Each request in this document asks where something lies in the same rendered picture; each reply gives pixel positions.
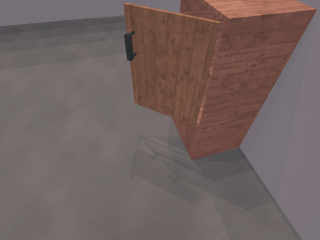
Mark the cupboard door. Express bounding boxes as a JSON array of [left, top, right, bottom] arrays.
[[123, 2, 221, 126]]

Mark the handle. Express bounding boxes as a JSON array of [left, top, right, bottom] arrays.
[[124, 31, 137, 61]]

